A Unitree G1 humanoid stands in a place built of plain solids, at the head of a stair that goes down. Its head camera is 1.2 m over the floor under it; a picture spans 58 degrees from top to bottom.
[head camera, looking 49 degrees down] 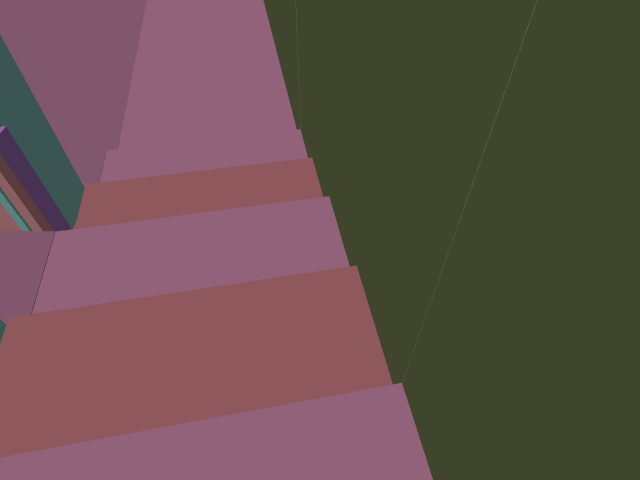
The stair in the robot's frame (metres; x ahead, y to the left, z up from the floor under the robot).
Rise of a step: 0.12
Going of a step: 0.50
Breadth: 1.24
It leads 11 degrees to the left of straight ahead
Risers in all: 5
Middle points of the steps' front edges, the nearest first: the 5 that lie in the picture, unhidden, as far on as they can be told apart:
0.39 0.38 0.00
0.90 0.47 -0.11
1.41 0.57 -0.23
1.88 0.65 -0.36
2.34 0.74 -0.50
